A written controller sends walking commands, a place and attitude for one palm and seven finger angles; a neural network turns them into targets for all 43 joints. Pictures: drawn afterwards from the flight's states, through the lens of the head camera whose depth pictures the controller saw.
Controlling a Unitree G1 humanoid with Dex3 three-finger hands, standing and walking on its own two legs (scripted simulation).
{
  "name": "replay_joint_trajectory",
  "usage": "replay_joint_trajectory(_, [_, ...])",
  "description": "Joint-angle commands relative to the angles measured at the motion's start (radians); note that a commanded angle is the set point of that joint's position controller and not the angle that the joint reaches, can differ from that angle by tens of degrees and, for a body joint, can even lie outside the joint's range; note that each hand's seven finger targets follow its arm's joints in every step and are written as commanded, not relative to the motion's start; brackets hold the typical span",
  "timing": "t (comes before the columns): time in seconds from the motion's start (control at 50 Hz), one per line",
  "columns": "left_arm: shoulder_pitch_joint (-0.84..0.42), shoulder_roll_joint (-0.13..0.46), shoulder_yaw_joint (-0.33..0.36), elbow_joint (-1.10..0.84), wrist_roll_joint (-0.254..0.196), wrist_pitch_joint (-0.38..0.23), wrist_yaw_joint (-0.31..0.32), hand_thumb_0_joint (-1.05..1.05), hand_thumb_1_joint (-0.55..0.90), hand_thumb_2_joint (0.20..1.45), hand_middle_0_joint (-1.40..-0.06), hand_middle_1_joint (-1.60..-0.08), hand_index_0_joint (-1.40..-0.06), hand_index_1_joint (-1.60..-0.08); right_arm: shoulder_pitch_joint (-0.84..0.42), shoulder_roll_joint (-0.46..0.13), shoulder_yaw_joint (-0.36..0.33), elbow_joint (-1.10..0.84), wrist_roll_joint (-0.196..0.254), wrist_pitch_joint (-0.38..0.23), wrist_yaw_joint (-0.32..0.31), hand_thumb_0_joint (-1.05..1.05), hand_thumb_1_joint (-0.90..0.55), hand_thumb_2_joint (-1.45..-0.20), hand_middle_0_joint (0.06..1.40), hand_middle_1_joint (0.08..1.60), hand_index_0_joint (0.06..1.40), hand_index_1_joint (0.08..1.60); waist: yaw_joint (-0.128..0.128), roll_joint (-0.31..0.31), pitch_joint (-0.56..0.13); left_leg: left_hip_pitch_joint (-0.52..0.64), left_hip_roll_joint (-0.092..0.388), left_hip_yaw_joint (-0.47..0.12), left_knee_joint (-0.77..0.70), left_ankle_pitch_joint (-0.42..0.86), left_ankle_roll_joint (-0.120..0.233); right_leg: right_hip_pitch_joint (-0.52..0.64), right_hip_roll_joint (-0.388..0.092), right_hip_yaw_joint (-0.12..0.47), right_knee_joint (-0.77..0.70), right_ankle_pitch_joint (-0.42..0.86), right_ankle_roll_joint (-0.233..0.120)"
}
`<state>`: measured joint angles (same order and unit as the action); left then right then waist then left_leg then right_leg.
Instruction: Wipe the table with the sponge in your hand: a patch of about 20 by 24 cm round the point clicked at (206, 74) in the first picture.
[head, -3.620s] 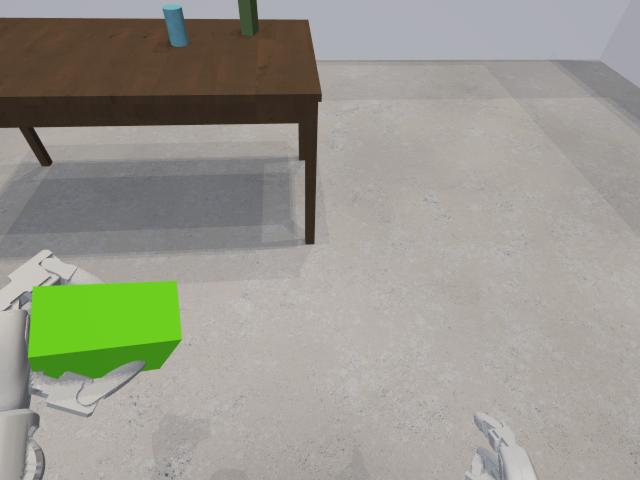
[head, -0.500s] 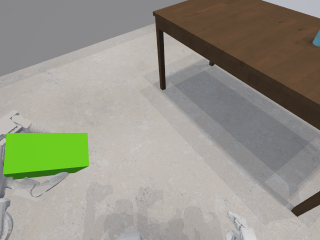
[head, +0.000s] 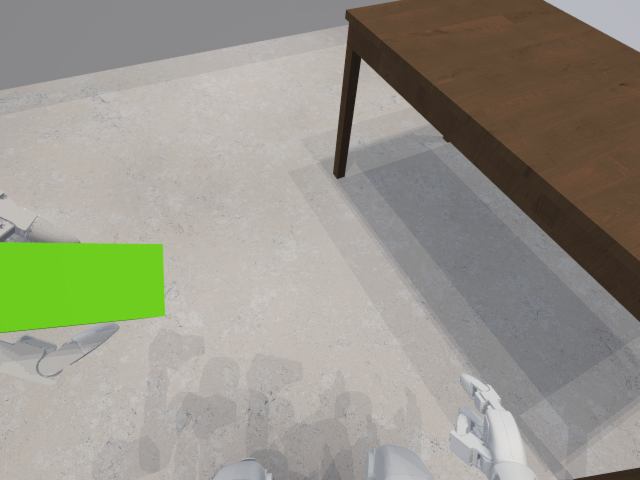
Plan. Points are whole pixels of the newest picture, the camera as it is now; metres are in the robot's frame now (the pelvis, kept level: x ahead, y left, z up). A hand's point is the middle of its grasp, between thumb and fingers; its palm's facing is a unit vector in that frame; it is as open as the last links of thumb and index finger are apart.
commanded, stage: walk to a spot facing it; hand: left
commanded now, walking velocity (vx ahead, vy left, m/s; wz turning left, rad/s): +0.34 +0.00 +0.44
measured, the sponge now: (97, 288) +0.25 +0.21 +0.18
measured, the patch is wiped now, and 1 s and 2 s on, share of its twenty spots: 0.00 0.00 0.00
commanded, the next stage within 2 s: none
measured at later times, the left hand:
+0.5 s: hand (88, 267) +0.26 +0.21 +0.20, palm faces +0.56 -0.67 -0.48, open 10.0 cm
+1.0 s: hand (97, 340) +0.20 +0.18 +0.19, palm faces +0.80 -0.41 -0.44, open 10.0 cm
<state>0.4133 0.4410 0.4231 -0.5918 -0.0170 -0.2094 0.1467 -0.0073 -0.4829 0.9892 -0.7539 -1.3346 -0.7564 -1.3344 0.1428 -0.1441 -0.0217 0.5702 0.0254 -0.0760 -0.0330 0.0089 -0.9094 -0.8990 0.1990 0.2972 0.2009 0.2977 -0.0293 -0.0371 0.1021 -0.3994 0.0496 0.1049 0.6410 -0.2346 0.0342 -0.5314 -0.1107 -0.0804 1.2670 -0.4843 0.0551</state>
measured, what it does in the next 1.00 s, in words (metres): walks ahead, turning left: right foot, then left foot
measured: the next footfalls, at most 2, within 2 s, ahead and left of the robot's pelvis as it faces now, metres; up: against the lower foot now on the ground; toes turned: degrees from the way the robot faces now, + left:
right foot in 0.20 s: +0.13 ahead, -0.17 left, +0.00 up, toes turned -3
left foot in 0.58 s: +0.19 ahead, +0.09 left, +0.00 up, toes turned +28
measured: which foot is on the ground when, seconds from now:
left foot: down 0.00-0.22, up 0.24-0.56, down 0.58-0.90, up 0.92-1.00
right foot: up 0.00-0.18, down 0.20-0.58, up 0.60-0.88, down 0.90-1.00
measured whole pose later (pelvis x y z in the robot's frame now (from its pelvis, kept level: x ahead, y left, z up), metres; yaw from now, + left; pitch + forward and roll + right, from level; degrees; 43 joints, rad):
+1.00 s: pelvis +0.16 -0.13 +0.01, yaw +33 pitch -3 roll +1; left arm 0.45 0.34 0.35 -0.51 -0.05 -0.13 0.14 -0.01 -0.48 0.99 -0.75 -1.34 -0.75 -1.34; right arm 0.19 -0.19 0.02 0.66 0.01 -0.08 -0.05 0.01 -0.90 -0.90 0.21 0.30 0.21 0.30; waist 0.05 0.06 0.08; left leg -0.53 0.01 -0.02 1.10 -0.42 -0.06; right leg -0.27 -0.08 -0.17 0.63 -0.31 -0.03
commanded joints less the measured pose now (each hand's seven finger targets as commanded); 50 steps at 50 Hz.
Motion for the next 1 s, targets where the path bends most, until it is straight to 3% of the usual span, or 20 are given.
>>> replay_joint_trajectory(0.0, [0.118, 0.078, 0.104, -0.305, -0.037, -0.088, 0.013, 0.000, 0.100, 1.300, -1.200, -1.600, -1.200, -1.600, -0.009, -0.157, -0.044, -0.124, -0.006, -0.079, -0.004, 0.000, -0.900, -0.900, 0.200, 0.300, 0.200, 0.300, 0.037, 0.305, -0.245, 0.095, 0.210, -0.272, -0.361, -0.045, 0.149, 0.068, -0.013, -0.025, -0.262, 0.107, 0.016])
replay_joint_trajectory(0.14, [-0.043, 0.025, 0.020, -0.085, -0.014, -0.032, 0.008, 0.000, 0.100, 1.300, -1.200, -1.600, -1.200, -1.600, -0.010, -0.158, -0.022, -0.087, -0.013, -0.077, -0.048, 0.000, -0.900, -0.900, 0.200, 0.300, 0.200, 0.300, 0.049, 0.211, -0.177, 0.015, 0.154, -0.223, -0.230, -0.301, 0.090, 0.352, 0.083, -0.120, -0.731, 0.091, 0.029])
replay_joint_trajectory(0.16, [-0.073, 0.035, 0.011, -0.077, -0.003, -0.019, 0.008, 0.000, 0.100, 1.300, -1.200, -1.600, -1.200, -1.600, -0.008, -0.141, -0.014, -0.089, -0.009, -0.071, -0.052, 0.000, -0.900, -0.900, 0.200, 0.300, 0.200, 0.300, 0.051, 0.121, -0.176, -0.044, 0.101, -0.176, -0.090, -0.314, 0.062, 0.417, 0.033, -0.051, -0.844, 0.059, 0.001])
replay_joint_trajectory(0.2, [-0.111, 0.143, 0.055, -0.053, -0.007, 0.003, 0.020, 0.000, 0.100, 1.300, -1.200, -1.600, -1.200, -1.600, -0.052, -0.124, -0.003, -0.096, -0.020, -0.069, -0.057, 0.000, -0.900, -0.900, 0.200, 0.300, 0.200, 0.300, 0.083, -0.310, -0.133, -0.379, -0.051, -0.051, 0.499, -0.380, -0.030, 0.532, -0.399, 0.538, -1.062, 0.028, -0.189])
replay_joint_trajectory(0.22, [-0.161, 0.139, 0.045, -0.097, -0.013, -0.001, 0.027, 0.000, 0.100, 1.300, -1.200, -1.600, -1.200, -1.600, -0.061, -0.158, -0.018, -0.091, -0.033, -0.079, -0.052, 0.000, -0.900, -0.900, 0.200, 0.300, 0.200, 0.300, 0.064, -0.273, -0.131, -0.397, -0.008, -0.137, 0.631, -0.288, -0.046, 0.496, -0.432, 0.573, -1.069, 0.057, -0.211])
replay_joint_trajectory(0.26, [-0.129, 0.134, 0.049, -0.136, -0.016, -0.021, 0.015, 0.000, 0.100, 1.300, -1.200, -1.600, -1.200, -1.600, -0.064, -0.152, -0.007, -0.068, -0.031, -0.055, -0.042, 0.000, -0.900, -0.900, 0.200, 0.300, 0.200, 0.300, 0.053, -0.116, -0.107, -0.382, 0.033, -0.127, 0.711, -0.199, -0.072, 0.476, -0.366, 0.327, -1.005, 0.276, -0.189])
replay_joint_trajectory(0.32, [-0.064, 0.116, 0.050, -0.154, -0.005, -0.038, 0.025, 0.000, 0.100, 1.300, -1.200, -1.600, -1.200, -1.600, -0.082, -0.139, -0.009, -0.085, -0.034, -0.038, -0.045, 0.000, -0.900, -0.900, 0.200, 0.300, 0.200, 0.300, 0.046, -0.094, -0.091, -0.308, 0.048, -0.051, 0.566, -0.170, -0.090, 0.487, -0.290, 0.033, -0.927, 0.691, -0.148])
replay_joint_trajectory(0.44, [0.082, 0.136, 0.126, -0.236, -0.030, -0.032, 0.064, 0.000, 0.100, 1.300, -1.200, -1.600, -1.200, -1.600, -0.039, -0.118, -0.027, -0.176, -0.029, -0.006, -0.041, 0.000, -0.900, -0.900, 0.200, 0.300, 0.200, 0.300, 0.077, -0.157, -0.213, -0.102, -0.006, 0.138, 0.082, -0.150, -0.081, 0.555, -0.272, -0.103, -0.776, 0.996, -0.143])
replay_joint_trajectory(0.5, [0.085, 0.131, 0.122, -0.253, -0.040, -0.031, 0.076, 0.000, 0.100, 1.300, -1.200, -1.600, -1.200, -1.600, 0.005, -0.124, -0.041, -0.183, -0.023, 0.003, -0.045, 0.000, -0.900, -0.900, 0.200, 0.300, 0.200, 0.300, 0.016, -0.102, -0.307, 0.150, -0.096, 0.200, -0.144, 0.014, -0.074, 0.478, -0.231, -0.176, -0.504, 1.032, -0.080])
replay_joint_trajectory(0.52, [0.065, 0.128, 0.113, -0.265, -0.045, -0.040, 0.076, 0.000, 0.100, 1.300, -1.200, -1.600, -1.200, -1.600, 0.015, -0.135, -0.049, -0.184, -0.018, 0.004, -0.049, 0.000, -0.900, -0.900, 0.200, 0.300, 0.200, 0.300, -0.014, 0.007, -0.341, 0.333, -0.047, 0.120, -0.212, 0.151, -0.042, 0.333, -0.197, -0.164, -0.305, 0.850, -0.039])
replay_joint_trajectory(0.54, [0.055, 0.122, 0.109, -0.291, -0.055, -0.061, 0.071, 0.000, 0.100, 1.300, -1.200, -1.600, -1.200, -1.600, 0.005, -0.163, -0.058, -0.185, -0.019, -0.002, -0.045, 0.000, -0.900, -0.900, 0.200, 0.300, 0.200, 0.300, -0.001, 0.258, -0.360, 0.499, 0.198, -0.213, -0.201, 0.611, 0.092, 0.085, -0.051, -0.141, -0.066, 0.199, 0.024])
replay_joint_trajectory(0.56, [0.017, 0.129, 0.095, -0.294, -0.051, -0.080, 0.060, 0.000, 0.100, 1.300, -1.200, -1.600, -1.200, -1.600, 0.026, -0.190, -0.062, -0.181, -0.010, -0.019, -0.027, 0.000, -0.900, -0.900, 0.200, 0.300, 0.200, 0.300, 0.006, 0.335, -0.347, 0.519, 0.402, -0.563, -0.194, 0.994, 0.217, -0.061, 0.033, -0.040, 0.070, -0.270, 0.025])
replay_joint_trajectory(0.58, [0.085, 0.136, 0.108, -0.135, -0.029, -0.060, 0.035, 0.000, 0.100, 1.300, -1.200, -1.600, -1.200, -1.600, 0.020, -0.210, -0.066, -0.155, -0.011, -0.031, -0.011, 0.000, -0.900, -0.900, 0.200, 0.300, 0.200, 0.300, -0.003, 0.218, -0.285, 0.488, 0.409, -0.528, -0.205, 0.916, 0.206, -0.149, 0.002, 0.044, 0.090, -0.194, 0.023])
replay_joint_trajectory(0.6, [0.076, 0.154, 0.123, -0.190, -0.032, -0.055, 0.031, 0.000, 0.100, 1.300, -1.200, -1.600, -1.200, -1.600, 0.018, -0.221, -0.085, -0.153, 0.004, -0.019, -0.011, 0.000, -0.900, -0.900, 0.200, 0.300, 0.200, 0.300, 0.005, 0.221, -0.306, 0.466, 0.382, -0.496, -0.190, 0.809, 0.220, -0.154, -0.008, 0.066, 0.089, -0.155, 0.032])
replay_joint_trajectory(0.7, [0.147, 0.130, 0.124, -0.380, -0.055, -0.058, 0.016, 0.000, 0.100, 1.300, -1.200, -1.600, -1.200, -1.600, -0.020, -0.174, -0.051, -0.150, -0.004, -0.055, 0.007, 0.000, -0.900, -0.900, 0.200, 0.300, 0.200, 0.300, 0.034, 0.366, -0.264, 0.097, 0.198, -0.221, -0.278, 0.314, 0.112, 0.139, 0.021, -0.007, -0.268, 0.070, 0.041])
replay_joint_trajectory(0.84, [0.054, 0.076, 0.088, -0.166, -0.057, -0.006, 0.008, 0.000, 0.100, 1.300, -1.200, -1.600, -1.200, -1.600, 0.002, -0.160, -0.026, -0.122, -0.003, -0.084, -0.020, 0.000, -0.900, -0.900, 0.200, 0.300, 0.200, 0.300, 0.049, 0.209, -0.240, 0.039, 0.159, -0.254, -0.152, 0.115, 0.058, 0.375, 0.096, -0.050, -0.766, 0.149, 0.047])
replay_joint_trajectory(0.86, [0.007, 0.089, 0.082, -0.149, -0.045, 0.005, 0.007, 0.000, 0.100, 1.300, -1.200, -1.600, -1.200, -1.600, 0.003, -0.146, -0.020, -0.121, 0.003, -0.078, -0.023, 0.000, -0.900, -0.900, 0.200, 0.300, 0.200, 0.300, 0.051, 0.080, -0.230, 0.013, 0.085, -0.186, -0.027, -0.021, 0.012, 0.398, 0.007, 0.015, -0.913, 0.253, 0.016])
replay_joint_trajectory(0.88, [-0.042, 0.138, 0.084, -0.117, -0.032, 0.024, 0.017, 0.000, 0.100, 1.300, -1.200, -1.600, -1.200, -1.600, -0.013, -0.110, -0.008, -0.127, 0.002, -0.070, -0.029, 0.000, -0.900, -0.900, 0.200, 0.300, 0.200, 0.300, 0.037, -0.239, -0.191, -0.179, -0.051, -0.067, 0.239, -0.267, -0.062, 0.447, -0.253, 0.337, -0.996, 0.390, -0.087])
replay_joint_trajectory(0.9, [-0.079, 0.139, 0.082, -0.087, -0.054, 0.043, 0.027, 0.000, 0.100, 1.300, -1.200, -1.600, -1.200, -1.600, -0.003, -0.154, -0.024, -0.117, -0.005, -0.086, -0.040, 0.000, -0.900, -0.900, 0.200, 0.300, 0.200, 0.300, 0.049, -0.312, -0.197, -0.173, -0.063, -0.122, 0.499, -0.318, -0.076, 0.344, -0.369, 0.439, -1.022, 0.403, -0.150])
replay_joint_trajectory(0.98, [-0.088, 0.090, 0.017, -0.099, -0.028, 0.015, 0.014, 0.000, 0.100, 1.300, -1.200, -1.600, -1.200, -1.600, -0.089, -0.124, 0.010, -0.095, -0.021, -0.052, -0.051, 0.000, -0.900, -0.900, 0.200, 0.300, 0.200, 0.300, 0.037, -0.119, -0.133, -0.171, -0.013, -0.098, 0.660, -0.199, -0.112, 0.326, -0.263, 0.100, -0.949, 0.553, -0.144])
